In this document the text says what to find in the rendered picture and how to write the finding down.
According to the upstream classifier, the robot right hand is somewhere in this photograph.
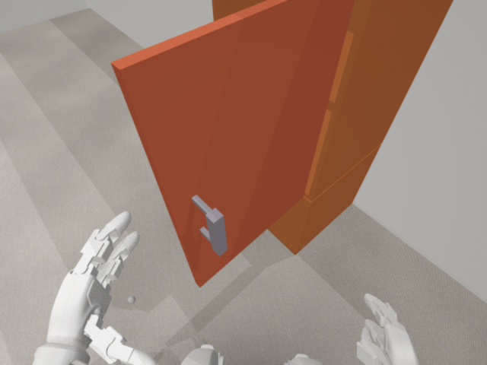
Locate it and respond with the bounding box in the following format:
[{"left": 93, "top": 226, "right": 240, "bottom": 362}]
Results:
[{"left": 357, "top": 294, "right": 419, "bottom": 365}]

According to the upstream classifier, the left robot forearm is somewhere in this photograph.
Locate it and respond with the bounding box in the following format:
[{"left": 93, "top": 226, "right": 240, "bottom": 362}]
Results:
[{"left": 33, "top": 344, "right": 91, "bottom": 365}]

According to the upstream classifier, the robot left thigh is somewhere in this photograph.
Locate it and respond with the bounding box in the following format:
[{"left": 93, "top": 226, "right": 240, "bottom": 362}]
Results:
[{"left": 180, "top": 348, "right": 224, "bottom": 365}]

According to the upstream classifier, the handle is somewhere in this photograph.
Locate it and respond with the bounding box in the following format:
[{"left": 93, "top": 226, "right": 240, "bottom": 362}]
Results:
[{"left": 192, "top": 195, "right": 228, "bottom": 256}]

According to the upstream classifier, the cupboard door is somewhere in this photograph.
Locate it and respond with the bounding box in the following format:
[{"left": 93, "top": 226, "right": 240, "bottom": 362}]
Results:
[{"left": 111, "top": 0, "right": 355, "bottom": 287}]

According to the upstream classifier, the robot left hand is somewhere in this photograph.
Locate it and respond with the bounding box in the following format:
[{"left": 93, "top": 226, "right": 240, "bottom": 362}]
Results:
[{"left": 46, "top": 211, "right": 158, "bottom": 365}]

